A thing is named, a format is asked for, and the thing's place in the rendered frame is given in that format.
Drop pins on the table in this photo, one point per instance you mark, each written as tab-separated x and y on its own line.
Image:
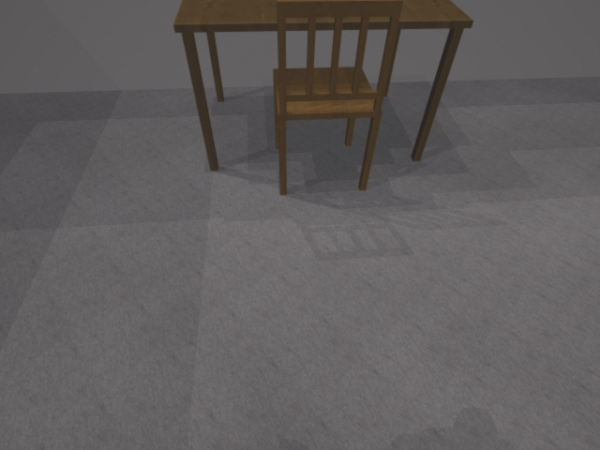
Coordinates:
210	16

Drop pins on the chair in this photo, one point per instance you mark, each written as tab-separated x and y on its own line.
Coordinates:
331	92

